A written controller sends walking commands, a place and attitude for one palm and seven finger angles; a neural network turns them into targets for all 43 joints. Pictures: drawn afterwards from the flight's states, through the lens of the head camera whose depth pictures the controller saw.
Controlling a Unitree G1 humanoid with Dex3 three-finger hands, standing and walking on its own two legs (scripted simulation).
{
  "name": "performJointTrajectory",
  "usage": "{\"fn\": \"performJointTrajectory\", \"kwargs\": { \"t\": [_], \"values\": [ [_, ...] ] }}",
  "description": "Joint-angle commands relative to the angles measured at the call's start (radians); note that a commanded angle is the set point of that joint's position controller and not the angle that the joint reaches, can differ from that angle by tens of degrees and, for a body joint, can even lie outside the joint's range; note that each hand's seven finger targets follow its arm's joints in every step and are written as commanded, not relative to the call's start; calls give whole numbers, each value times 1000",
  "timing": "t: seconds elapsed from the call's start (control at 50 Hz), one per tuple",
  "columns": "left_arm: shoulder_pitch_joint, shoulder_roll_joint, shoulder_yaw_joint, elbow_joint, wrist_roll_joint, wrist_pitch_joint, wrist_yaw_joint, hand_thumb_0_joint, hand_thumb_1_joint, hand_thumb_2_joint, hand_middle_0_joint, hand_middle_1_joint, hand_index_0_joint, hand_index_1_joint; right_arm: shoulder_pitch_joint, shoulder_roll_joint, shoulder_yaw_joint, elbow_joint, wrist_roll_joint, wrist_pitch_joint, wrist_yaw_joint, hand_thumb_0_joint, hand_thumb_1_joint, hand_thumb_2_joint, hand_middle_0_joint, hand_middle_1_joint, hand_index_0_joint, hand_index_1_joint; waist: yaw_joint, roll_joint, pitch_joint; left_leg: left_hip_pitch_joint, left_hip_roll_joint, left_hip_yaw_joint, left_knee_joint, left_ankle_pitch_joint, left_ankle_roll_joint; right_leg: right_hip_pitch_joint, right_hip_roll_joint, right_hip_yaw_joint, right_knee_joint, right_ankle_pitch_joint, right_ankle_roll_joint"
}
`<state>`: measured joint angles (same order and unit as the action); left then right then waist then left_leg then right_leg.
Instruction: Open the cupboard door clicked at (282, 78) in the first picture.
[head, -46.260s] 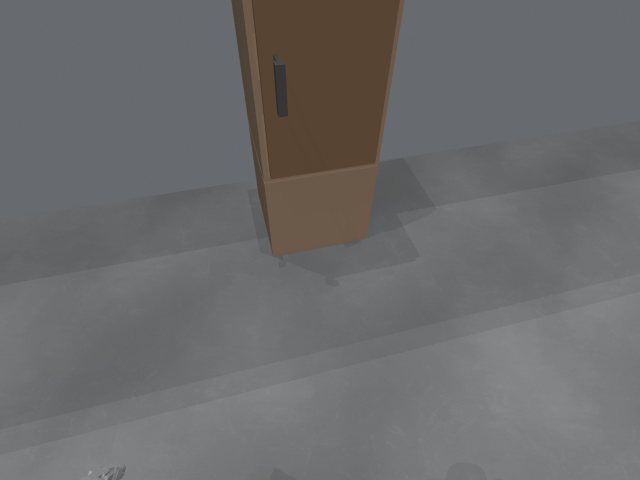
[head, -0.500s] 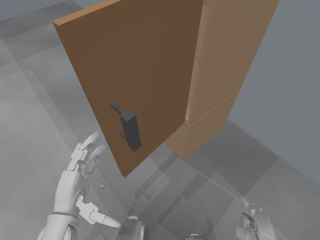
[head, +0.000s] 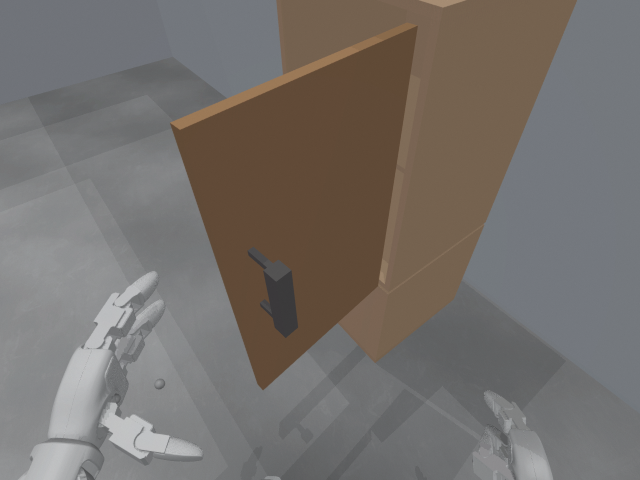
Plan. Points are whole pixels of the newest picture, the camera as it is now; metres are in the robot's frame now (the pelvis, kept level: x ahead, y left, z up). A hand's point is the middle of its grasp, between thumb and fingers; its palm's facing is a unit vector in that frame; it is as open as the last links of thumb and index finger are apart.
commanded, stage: draw the hand back to the body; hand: left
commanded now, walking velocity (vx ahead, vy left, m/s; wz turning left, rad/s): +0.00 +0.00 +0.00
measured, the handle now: (271, 292) +0.36 +0.10 +0.03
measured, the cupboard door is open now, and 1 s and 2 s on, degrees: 97 97 97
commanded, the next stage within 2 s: step back with the hand held close in 1.00 s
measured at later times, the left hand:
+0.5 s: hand (65, 316) +0.22 +0.25 +0.18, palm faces +0.37 -0.84 -0.40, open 10.5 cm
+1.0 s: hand (53, 297) +0.23 +0.26 +0.19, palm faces +0.42 -0.82 -0.40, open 7.4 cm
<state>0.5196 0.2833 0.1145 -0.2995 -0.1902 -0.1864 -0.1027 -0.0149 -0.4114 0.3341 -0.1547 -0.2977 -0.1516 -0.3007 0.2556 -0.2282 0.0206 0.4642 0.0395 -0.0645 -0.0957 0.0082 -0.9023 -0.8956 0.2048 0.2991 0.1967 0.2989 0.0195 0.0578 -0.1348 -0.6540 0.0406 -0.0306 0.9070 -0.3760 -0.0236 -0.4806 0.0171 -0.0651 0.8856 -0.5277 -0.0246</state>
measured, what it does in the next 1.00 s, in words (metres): rises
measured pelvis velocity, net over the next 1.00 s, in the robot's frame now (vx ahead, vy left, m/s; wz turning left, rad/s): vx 0.03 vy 0.00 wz -0.02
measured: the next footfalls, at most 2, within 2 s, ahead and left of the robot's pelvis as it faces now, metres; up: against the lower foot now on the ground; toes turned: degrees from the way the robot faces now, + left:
none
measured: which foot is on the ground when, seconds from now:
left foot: down 0.00-1.00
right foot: down 0.00-1.00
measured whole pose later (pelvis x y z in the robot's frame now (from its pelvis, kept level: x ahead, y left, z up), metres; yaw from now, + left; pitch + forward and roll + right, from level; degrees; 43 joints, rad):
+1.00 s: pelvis +0.03 +0.00 +0.05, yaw -1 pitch -2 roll +0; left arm 0.46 0.34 0.33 -0.36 -0.07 -0.07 0.11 0.01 0.89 0.89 -0.21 -0.30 -0.21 -0.30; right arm 0.19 -0.22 0.01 0.62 0.00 -0.08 -0.09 0.01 -0.90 -0.90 0.21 0.30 0.20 0.30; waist 0.06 0.05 0.01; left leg -0.18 0.03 0.02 0.43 -0.21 -0.02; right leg -0.02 0.01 -0.02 0.37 -0.32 -0.02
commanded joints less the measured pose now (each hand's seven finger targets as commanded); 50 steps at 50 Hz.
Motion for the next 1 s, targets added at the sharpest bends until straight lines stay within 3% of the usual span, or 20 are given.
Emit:
{"fn": "performJointTrajectory", "kwargs": {
  "t": [0.0,0.02,0.12,0.16,0.26,0.28,0.44,0.48,0.54,0.6,0.66,0.74,0.78,0.82,0.9,0.94,0.98],
  "values": [
    [-15,145,85,-272,104,32,172,0,-150,450,-162,-300,-162,-300,-107,-90,-15,-161,-11,-33,-34,0,-900,-900,200,300,200,300,4,-9,-27,299,-37,26,-205,128,56,-32,-19,42,-299,264,16],
    [-14,162,102,-263,114,44,192,0,-115,465,-164,-300,-164,-300,-119,-91,-13,-151,-15,-33,-38,0,-900,-900,200,300,200,300,6,-38,-16,317,-37,28,-218,136,59,-16,-16,43,-327,267,18],
    [-78,181,132,-263,136,66,240,0,60,540,-170,-300,-170,-300,-143,-97,-5,-121,-21,-41,-45,0,-900,-900,200,300,200,300,7,-29,0,412,-36,29,-300,169,56,70,-16,29,-392,293,18],
    [-76,166,130,-267,141,67,247,0,130,570,-173,-300,-173,-300,-146,-94,-3,-107,-24,-50,-42,0,-900,-900,200,300,200,300,8,2,2,449,-36,30,-331,202,55,106,-17,20,-397,331,16],
    [-90,177,167,-264,142,65,252,0,305,645,-179,-300,-179,-300,-171,-96,-4,-74,-28,-68,-32,0,-900,-900,200,300,200,300,19,-22,35,503,-33,28,-404,247,51,178,-12,12,-446,369,17],
    [-98,186,180,-280,143,62,252,0,340,660,-180,-300,-180,-300,-174,-97,-6,-69,-30,-70,-30,0,-900,-900,200,300,200,300,22,3,18,524,-34,33,-412,266,52,195,-14,15,-455,391,16],
    [-104,217,272,-275,133,56,243,0,620,780,-190,-300,-190,-300,-192,-94,-15,-34,-34,-72,-11,0,-900,-900,200,300,200,300,34,-1,59,573,-29,46,-470,346,46,272,-11,15,-512,473,18],
    [-127,240,301,-309,133,50,243,0,690,810,-192,-300,-192,-300,-190,-96,-20,-30,-35,-72,-9,0,-900,-900,200,300,200,300,37,21,23,602,-30,50,-473,386,47,295,-10,16,-515,506,18],
    [-118,249,335,-285,125,54,243,0,795,855,-196,-300,-196,-300,-191,-95,-24,-22,-37,-70,-6,0,-900,-900,200,300,200,300,41,-17,31,603,-29,56,-476,417,48,316,-11,15,-523,553,21],
    [-160,270,364,-293,122,53,242,0,900,900,-200,-300,-200,-300,-194,-98,-31,-15,-35,-65,-5,0,-900,-900,200,300,200,300,40,8,32,622,-29,65,-477,429,50,313,-11,19,-535,567,24],
    [-130,208,311,-219,119,65,230,0,900,900,-200,-300,-200,-300,-197,-101,-35,-12,-34,-57,-1,0,-900,-900,200,300,200,300,34,-24,85,613,-28,67,-492,394,51,299,-10,17,-550,538,29],
    [-162,233,323,-248,119,60,229,0,900,900,-200,-300,-200,-300,-204,-104,-41,-14,-38,-54,-4,0,-900,-900,200,300,200,300,37,-44,55,626,-32,70,-493,395,56,318,-13,25,-561,551,31],
    [-173,256,340,-278,122,55,232,0,900,900,-200,-300,-200,-300,-204,-101,-40,-13,-39,-58,-5,0,-900,-900,200,300,200,300,42,-4,31,638,-37,72,-493,409,56,331,-15,28,-560,566,29],
    [-174,278,357,-290,126,52,237,0,900,900,-200,-300,-200,-300,-204,-100,-38,-8,-40,-61,-6,0,-900,-900,200,300,200,300,46,-5,33,630,-39,70,-491,416,53,349,-16,26,-562,572,25],
    [-153,262,352,-293,122,48,238,0,900,900,-200,-300,-200,-300,-206,-93,-39,-5,-39,-69,-8,0,-900,-900,200,300,200,300,44,23,53,645,-38,78,-493,416,51,326,-13,27,-573,574,28],
    [-147,257,352,-277,119,48,237,0,900,900,-200,-300,-200,-300,-205,-94,-40,-2,-40,-70,-7,0,-900,-900,200,300,200,300,42,-12,62,637,-36,75,-497,401,52,327,-13,28,-579,565,30],
    [-143,252,348,-275,120,47,235,0,900,900,-200,-300,-200,-300,-202,-95,-42,1,-40,-69,-7,0,-900,-900,200,300,200,300,42,-1,50,646,-36,77,-498,414,52,333,-12,27,-577,574,30]
  ]
}}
